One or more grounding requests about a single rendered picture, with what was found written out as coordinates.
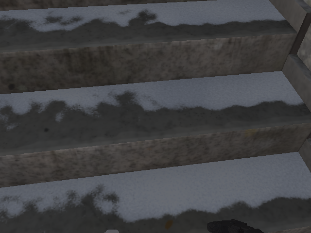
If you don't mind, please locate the right robot hand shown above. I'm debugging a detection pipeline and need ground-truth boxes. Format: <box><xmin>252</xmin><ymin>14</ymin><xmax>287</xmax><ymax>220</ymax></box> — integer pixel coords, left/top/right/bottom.
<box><xmin>207</xmin><ymin>219</ymin><xmax>264</xmax><ymax>233</ymax></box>

